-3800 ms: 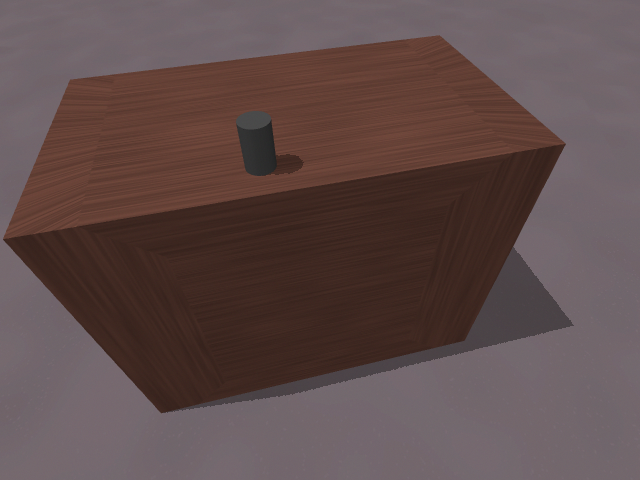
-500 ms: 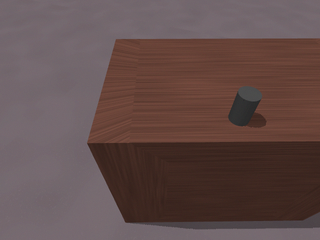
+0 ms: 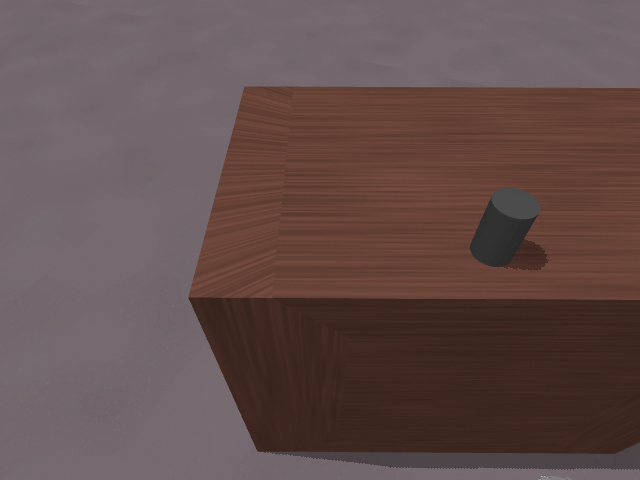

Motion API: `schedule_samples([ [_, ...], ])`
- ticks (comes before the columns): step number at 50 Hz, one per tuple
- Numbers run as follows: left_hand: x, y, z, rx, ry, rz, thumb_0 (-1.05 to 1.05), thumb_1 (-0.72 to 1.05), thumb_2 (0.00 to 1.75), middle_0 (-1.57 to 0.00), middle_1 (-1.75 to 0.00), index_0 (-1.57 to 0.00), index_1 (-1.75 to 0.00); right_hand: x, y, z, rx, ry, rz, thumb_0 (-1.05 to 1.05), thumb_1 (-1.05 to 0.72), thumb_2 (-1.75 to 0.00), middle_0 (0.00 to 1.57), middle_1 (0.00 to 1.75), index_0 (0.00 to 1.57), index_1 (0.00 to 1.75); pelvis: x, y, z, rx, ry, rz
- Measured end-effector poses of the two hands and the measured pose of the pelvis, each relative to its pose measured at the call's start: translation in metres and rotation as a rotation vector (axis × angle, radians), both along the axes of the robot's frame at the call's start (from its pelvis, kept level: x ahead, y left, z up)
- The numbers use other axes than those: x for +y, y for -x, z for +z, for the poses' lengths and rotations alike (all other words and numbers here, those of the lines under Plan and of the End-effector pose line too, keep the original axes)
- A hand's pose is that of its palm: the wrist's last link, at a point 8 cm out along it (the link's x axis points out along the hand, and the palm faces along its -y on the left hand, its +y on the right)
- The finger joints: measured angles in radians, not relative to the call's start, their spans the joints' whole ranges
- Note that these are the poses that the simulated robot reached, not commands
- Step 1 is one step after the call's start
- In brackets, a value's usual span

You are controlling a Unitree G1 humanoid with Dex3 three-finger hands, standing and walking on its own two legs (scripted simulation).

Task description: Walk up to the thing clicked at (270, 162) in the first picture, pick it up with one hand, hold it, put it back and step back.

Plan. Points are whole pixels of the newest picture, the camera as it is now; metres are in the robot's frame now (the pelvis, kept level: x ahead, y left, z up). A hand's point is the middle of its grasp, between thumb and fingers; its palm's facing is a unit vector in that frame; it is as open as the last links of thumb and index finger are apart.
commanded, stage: walk up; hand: right
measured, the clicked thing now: (502, 228) +0.44 -0.23 +0.07
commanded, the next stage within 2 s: stand in 0.54 s
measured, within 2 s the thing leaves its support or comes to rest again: neither
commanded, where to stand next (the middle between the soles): +0.05 -0.01 m, yaw -2 degrees
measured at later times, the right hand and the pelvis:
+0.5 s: hand out of the picture +0.09 -0.26 -0.15, palm faces -0.03 +0.93 -0.37, open 7.4 cm; pelvis +0.00 +0.00 +0.00, yaw +0 degrees
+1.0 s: hand out of the picture +0.09 -0.25 -0.15, palm faces -0.03 +0.94 -0.33, open 7.4 cm; pelvis +0.01 +0.00 +0.01, yaw +0 degrees
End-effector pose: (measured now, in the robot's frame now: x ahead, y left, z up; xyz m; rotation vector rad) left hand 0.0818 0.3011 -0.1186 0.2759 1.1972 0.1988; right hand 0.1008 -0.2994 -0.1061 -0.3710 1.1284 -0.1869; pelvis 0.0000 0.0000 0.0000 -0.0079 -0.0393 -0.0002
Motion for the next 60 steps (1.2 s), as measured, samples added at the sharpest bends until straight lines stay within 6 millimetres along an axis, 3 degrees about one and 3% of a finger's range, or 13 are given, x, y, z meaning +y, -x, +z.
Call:
schedule_samples([
  [23, -0.005, 0.007, 0.001, 0.033, -0.001, 0.008, 0.00, 0.91, 0.90, -0.21, -0.30, -0.20, -0.30, -0.005, 0.018, -0.005, 0.062, -0.007, -0.030, 0.00, -0.90, -0.89, 0.20, 0.30, 0.20, 0.30, -0.003, -0.002, 0.003, 0.003, -0.001, 0.005],
  [43, -0.006, -0.006, 0.011, -0.005, -0.024, -0.019, 0.00, 0.90, 0.90, -0.21, -0.30, -0.20, -0.30, 0.006, 0.016, -0.010, 0.075, -0.058, -0.035, 0.00, -0.90, -0.89, 0.20, 0.30, 0.20, 0.30, -0.001, -0.010, 0.006, -0.013, -0.004, 0.004],
  [60, -0.002, 0.004, 0.007, 0.048, -0.028, -0.013, 0.00, 0.91, 0.90, -0.21, -0.30, -0.20, -0.30, 0.003, 0.021, -0.009, 0.112, -0.044, -0.043, 0.00, -0.90, -0.89, 0.20, 0.30, 0.20, 0.30, 0.001, -0.014, 0.007, -0.004, -0.007, 0.003],
])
